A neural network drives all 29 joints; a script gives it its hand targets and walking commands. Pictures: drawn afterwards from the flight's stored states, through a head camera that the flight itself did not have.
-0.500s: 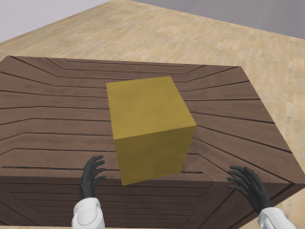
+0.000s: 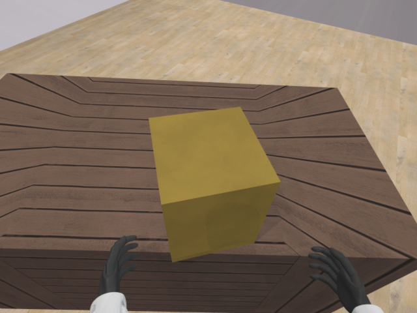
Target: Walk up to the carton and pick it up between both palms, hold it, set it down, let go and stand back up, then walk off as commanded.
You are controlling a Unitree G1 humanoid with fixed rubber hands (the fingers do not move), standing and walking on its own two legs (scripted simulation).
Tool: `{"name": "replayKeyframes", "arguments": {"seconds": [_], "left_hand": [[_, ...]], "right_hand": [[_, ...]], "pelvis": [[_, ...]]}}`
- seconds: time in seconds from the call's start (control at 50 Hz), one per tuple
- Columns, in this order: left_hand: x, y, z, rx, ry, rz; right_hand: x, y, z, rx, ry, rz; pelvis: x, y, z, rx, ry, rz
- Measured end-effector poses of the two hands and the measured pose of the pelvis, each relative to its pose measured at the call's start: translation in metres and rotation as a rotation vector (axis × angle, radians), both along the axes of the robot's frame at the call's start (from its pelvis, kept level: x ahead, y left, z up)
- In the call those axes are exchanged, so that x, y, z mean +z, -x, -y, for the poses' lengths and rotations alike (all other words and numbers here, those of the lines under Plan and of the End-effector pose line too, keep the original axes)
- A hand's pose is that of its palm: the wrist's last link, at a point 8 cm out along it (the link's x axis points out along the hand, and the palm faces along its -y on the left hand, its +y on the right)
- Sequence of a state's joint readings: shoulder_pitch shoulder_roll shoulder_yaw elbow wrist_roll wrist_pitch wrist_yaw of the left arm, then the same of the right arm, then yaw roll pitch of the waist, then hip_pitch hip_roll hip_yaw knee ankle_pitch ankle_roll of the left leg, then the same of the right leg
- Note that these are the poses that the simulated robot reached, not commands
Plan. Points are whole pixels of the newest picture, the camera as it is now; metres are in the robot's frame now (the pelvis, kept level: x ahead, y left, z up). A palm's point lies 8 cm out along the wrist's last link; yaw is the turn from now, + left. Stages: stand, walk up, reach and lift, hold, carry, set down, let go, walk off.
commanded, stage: set down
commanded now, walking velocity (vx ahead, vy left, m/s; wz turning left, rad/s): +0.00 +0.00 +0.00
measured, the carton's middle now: (205, 185) +0.37 +0.04 +0.01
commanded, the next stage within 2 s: let go in 1.66 s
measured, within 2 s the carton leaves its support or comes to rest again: neither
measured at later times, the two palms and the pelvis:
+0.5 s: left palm (103, 295) +0.14 +0.20 -0.04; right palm (343, 307) +0.17 -0.23 -0.04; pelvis -0.01 +0.00 +0.00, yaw +0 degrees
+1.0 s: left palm (92, 296) +0.14 +0.23 -0.06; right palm (330, 310) +0.17 -0.22 -0.06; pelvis +0.00 +0.01 +0.00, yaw +1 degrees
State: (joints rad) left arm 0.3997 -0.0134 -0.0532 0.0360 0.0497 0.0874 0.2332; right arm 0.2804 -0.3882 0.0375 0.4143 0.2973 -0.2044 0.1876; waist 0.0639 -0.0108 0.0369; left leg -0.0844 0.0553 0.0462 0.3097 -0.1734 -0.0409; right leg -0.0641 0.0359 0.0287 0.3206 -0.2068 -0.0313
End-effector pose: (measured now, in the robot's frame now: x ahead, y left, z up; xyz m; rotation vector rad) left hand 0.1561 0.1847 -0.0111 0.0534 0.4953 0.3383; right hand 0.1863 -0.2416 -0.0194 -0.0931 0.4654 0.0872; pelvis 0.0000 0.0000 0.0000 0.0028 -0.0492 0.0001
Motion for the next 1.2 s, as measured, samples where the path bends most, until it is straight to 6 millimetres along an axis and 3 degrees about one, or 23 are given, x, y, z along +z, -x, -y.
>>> {"name": "replayKeyframes", "arguments": {"seconds": [0.32, 0.52, 0.8, 1.2], "left_hand": [[-0.019, 0.012, -0.01, -0.037, -0.003, -0.066], [-0.028, 0.013, -0.02, -0.062, -0.008, -0.124], [-0.04, 0.015, -0.038, -0.076, -0.008, -0.189], [-0.054, 0.014, -0.048, -0.126, -0.006, -0.27]], "right_hand": [[-0.014, 0.018, 0.0, -0.02, 0.035, -0.073], [-0.022, 0.017, -0.01, -0.03, 0.039, -0.094], [-0.035, 0.015, -0.021, -0.037, 0.066, -0.149], [-0.051, 0.028, -0.027, -0.078, 0.093, -0.198]], "pelvis": [[0.001, 0.007, -0.002, 0.004, 0.001, -0.002], [0.0, 0.011, -0.005, 0.004, -0.002, 0.001], [0.001, 0.004, -0.012, 0.009, 0.002, -0.006], [0.001, 0.0, -0.012, 0.007, 0.004, 0.001]]}}
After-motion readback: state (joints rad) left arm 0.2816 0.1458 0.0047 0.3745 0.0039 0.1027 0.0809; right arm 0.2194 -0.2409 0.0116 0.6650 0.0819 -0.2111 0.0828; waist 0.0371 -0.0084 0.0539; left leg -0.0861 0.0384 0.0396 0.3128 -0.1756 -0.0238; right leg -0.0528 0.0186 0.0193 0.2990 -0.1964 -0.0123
